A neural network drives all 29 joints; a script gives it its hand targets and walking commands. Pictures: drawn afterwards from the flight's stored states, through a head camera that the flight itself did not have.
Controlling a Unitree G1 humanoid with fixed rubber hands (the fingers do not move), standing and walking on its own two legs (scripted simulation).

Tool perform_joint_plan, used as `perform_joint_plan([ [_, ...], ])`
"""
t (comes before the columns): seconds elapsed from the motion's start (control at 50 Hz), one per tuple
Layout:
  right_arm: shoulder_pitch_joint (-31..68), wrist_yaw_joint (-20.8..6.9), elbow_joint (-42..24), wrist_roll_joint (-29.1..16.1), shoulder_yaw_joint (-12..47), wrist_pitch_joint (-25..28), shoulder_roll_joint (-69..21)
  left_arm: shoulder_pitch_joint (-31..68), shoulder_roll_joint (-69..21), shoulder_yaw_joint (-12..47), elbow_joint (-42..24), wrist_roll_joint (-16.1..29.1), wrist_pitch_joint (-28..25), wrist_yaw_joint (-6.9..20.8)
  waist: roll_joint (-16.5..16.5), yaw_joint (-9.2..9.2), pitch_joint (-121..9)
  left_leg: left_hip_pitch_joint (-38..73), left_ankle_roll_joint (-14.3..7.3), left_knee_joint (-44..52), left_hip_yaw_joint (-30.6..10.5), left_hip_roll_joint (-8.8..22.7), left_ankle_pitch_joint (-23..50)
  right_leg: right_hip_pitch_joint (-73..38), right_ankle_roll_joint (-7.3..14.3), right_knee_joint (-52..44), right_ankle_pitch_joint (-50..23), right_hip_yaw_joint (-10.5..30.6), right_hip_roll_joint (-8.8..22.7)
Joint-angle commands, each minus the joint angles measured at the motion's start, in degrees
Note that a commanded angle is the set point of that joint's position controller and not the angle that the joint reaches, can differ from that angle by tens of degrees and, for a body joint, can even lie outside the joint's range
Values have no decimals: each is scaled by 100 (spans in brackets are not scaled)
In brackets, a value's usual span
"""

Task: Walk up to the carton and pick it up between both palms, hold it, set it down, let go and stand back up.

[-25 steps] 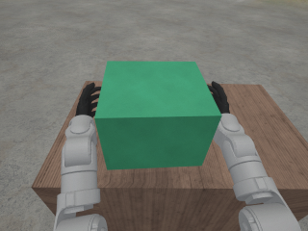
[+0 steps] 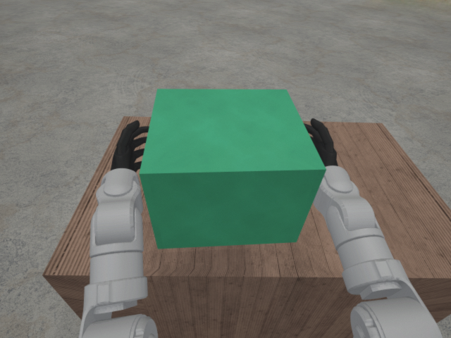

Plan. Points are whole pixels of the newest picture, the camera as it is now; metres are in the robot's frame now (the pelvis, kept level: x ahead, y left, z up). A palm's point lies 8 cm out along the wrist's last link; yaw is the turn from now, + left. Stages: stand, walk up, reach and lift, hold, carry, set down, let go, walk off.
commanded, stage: hold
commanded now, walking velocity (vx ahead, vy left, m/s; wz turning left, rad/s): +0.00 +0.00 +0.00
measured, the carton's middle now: (225, 164) +0.39 +0.00 +0.15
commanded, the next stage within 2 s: set down in 1.10 s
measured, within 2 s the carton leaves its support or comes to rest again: neither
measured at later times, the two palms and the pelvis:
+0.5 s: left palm (126, 180) +0.34 +0.17 +0.17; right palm (328, 176) +0.34 -0.17 +0.16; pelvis +0.00 +0.00 +0.00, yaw +0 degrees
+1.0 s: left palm (124, 172) +0.35 +0.17 +0.18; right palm (326, 166) +0.35 -0.16 +0.18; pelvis -0.01 +0.00 +0.00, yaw +0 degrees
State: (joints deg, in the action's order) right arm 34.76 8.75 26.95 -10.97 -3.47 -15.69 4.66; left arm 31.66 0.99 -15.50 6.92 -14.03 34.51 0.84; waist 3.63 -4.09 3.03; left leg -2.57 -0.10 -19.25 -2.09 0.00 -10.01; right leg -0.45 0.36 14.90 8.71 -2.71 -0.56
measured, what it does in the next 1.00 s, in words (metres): stands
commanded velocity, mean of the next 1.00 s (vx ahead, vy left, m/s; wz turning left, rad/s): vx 0.00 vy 0.00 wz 0.00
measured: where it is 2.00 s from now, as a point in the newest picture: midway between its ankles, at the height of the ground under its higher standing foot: outside the picture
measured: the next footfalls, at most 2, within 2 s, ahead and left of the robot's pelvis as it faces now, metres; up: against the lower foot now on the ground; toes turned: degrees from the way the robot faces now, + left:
none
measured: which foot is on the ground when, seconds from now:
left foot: down 0.00-1.00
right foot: down 0.00-1.00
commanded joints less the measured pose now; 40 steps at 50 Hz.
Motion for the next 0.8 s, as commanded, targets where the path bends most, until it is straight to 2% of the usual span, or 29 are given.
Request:
perform_joint_plan([
  [0.0,3816,-596,-1589,-499,2484,210,-3088,3459,-2980,2705,-1000,731,-177,948,-510,-28,-2514,834,231,60,266,-250,2135,-618,-215,-23,-1430,-146,-258],
  [0.02,4030,-605,-1608,-430,2445,218,-3098,3713,-2961,2723,-979,752,-196,950,-484,-81,-2501,806,238,73,270,-263,1986,-535,-198,-73,-1336,-138,-241],
  [0.06,4328,-618,-1897,-457,2483,288,-3177,3820,-3024,2761,-887,849,-255,932,-448,-10,-2624,696,214,63,271,-259,1927,-556,-193,-44,-1343,-156,-222],
  [0.08,4367,-637,-1890,-433,2462,307,-3177,3818,-2997,2766,-775,816,-291,912,-562,-10,-2646,737,218,37,265,-254,1859,-489,-211,-54,-1262,-159,-186],
  [0.1,4295,-647,-1899,-458,2496,318,-3213,3760,-3061,2860,-886,859,-309,885,-585,7,-2645,762,227,41,269,-252,1937,-415,-191,-30,-1308,-150,-218],
  [0.12,4274,-667,-1724,-399,2438,295,-3139,3809,-3016,2826,-770,840,-309,868,-545,-40,-2558,830,224,75,243,-237,1839,-317,-178,-73,-1135,-170,-217],
  [0.14,4121,-666,-1834,-403,2468,309,-3162,3692,-3096,2968,-947,869,-291,865,-573,-87,-2689,927,249,27,244,-227,2002,-368,-164,-68,-1253,-179,-224],
  [0.16,4116,-648,-1842,-430,2494,281,-3168,3653,-3070,2872,-902,863,-275,871,-500,-24,-2706,934,238,11,254,-247,1973,-386,-204,-68,-1286,-167,-230],
  [0.18,4129,-636,-1727,-393,2471,273,-3135,3790,-3018,2914,-950,895,-299,869,-524,-114,-2725,887,242,18,224,-242,1982,-396,-194,-34,-1338,-153,-227],
  [0.2,4054,-642,-1730,-403,2446,261,-3088,3692,-3052,2907,-881,859,-271,872,-573,-64,-2633,862,256,29,235,-235,2076,-410,-178,-28,-1352,-169,-234],
  [0.24,3944,-627,-1714,-413,2487,257,-3059,3472,-3081,2872,-841,837,-227,879,-594,-79,-2589,918,270,11,219,-217,2125,-434,-168,-50,-1323,-172,-221],
  [0.26,3482,-542,-2423,-527,2598,294,-2921,2604,-3170,3356,-1491,976,-133,819,-605,-295,-3229,1270,391,-250,193,-219,2834,-679,-198,125,-2359,-91,-344],
  [0.28,3507,-463,-2450,-609,2683,195,-2763,2740,-2991,3292,-1679,989,-71,812,-654,-227,-3140,1160,435,-281,148,-273,2941,-789,-239,146,-2452,-102,-326],
  [0.3,3530,-438,-2440,-636,2704,121,-2806,2783,-2953,3198,-1589,978,-7,837,-560,-266,-3021,1077,417,-256,189,-295,2898,-793,-272,151,-2467,-91,-310],
  [0.32,3485,-443,-2315,-595,2628,45,-2762,2796,-2843,2966,-1484,878,39,891,-458,-229,-2757,938,363,-179,213,-309,2755,-851,-288,132,-2421,-82,-271],
  [0.38,3452,-522,-2002,-440,2438,-69,-2672,2857,-2628,2673,-1286,687,144,1011,-371,-135,-2116,512,256,220,236,-243,1757,-718,-265,-26,-1655,-77,-178],
  [0.42,3724,-591,-2128,-414,2417,-20,-2796,3120,-2707,2850,-1334,759,126,984,-479,-88,-2099,445,256,293,229,-203,1459,-518,-206,-56,-1275,-109,-183],
  [0.5,4277,-691,-2347,-426,2474,88,-3079,3682,-3048,3226,-1284,1012,-44,783,-636,-20,-2521,631,231,189,189,-194,1326,-80,-140,-51,-979,-132,-215],
  [0.56,4323,-774,-1834,-256,2268,53,-3065,3726,-3037,2955,-817,901,-23,727,-524,66,-2333,522,85,363,237,-149,676,186,-130,-144,-369,-104,-173],
  [0.62,4368,-851,-1341,-79,2021,44,-3051,3696,-2936,2589,-402,747,67,783,-394,138,-2134,221,-42,578,318,-122,85,172,-135,-210,154,-70,-113],
  [0.68,4577,-865,-1199,-10,1917,109,-3159,3844,-2928,2470,-230,760,46,833,-313,125,-2342,200,-88,546,356,-158,162,6,-162,-205,64,-42,-94],
  [0.78,4696,-782,-1130,-9,1932,195,-3302,4037,-3010,2452,-127,807,-120,857,-287,23,-2723,361,-61,381,333,-250,582,-301,-243,-109,-618,-24,-107],
])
